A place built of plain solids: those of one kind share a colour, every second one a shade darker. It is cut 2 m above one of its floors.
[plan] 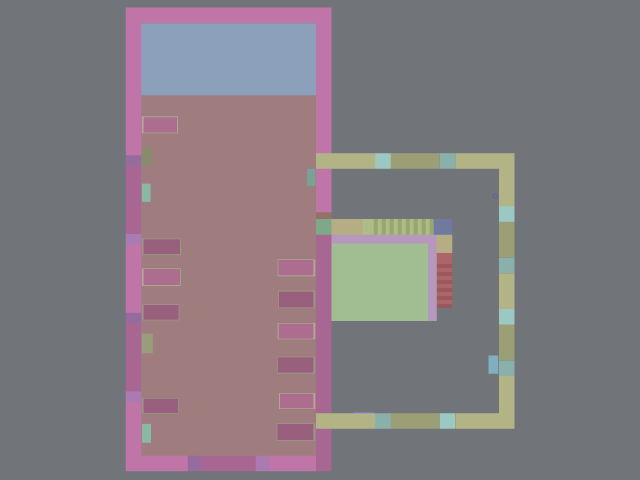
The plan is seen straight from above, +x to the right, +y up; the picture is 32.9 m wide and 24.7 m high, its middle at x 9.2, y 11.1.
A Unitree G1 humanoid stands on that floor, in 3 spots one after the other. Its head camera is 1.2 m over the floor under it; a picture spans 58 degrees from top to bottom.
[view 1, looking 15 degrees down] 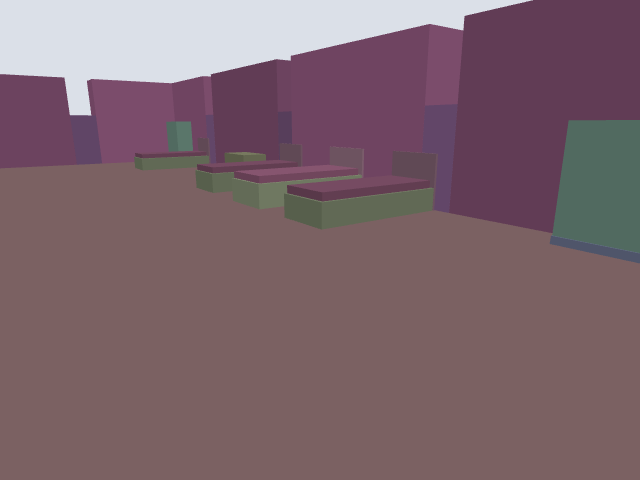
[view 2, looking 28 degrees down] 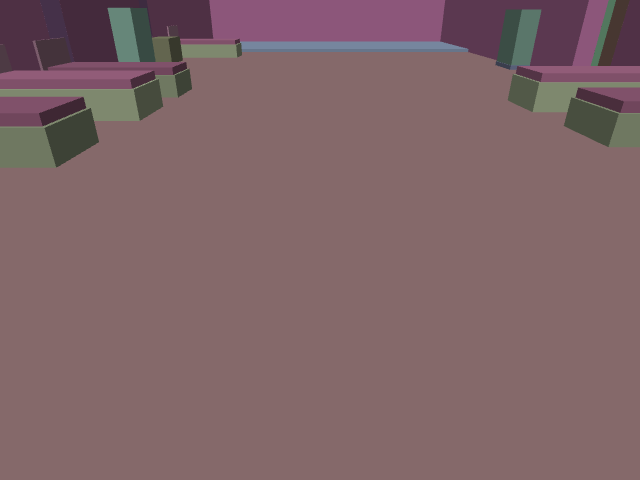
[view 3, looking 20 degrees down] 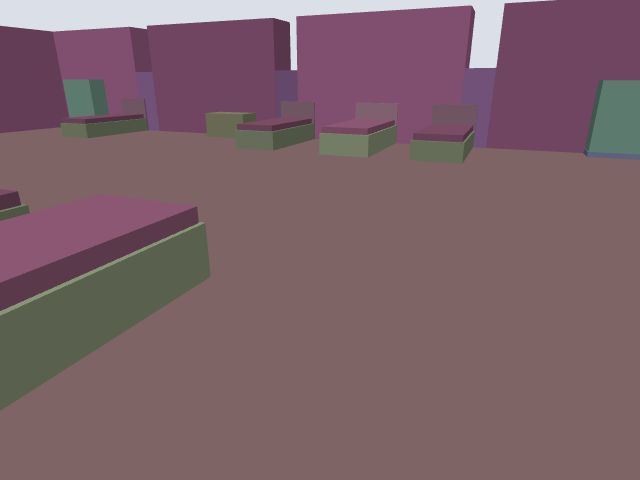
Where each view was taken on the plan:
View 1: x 4.95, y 15.15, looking -126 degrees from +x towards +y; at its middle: floor_dorter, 4.64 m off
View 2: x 4.22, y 3.40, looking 90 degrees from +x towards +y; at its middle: floor_dorter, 2.56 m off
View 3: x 9.12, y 11.77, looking -157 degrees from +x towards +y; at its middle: floor_dorter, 3.51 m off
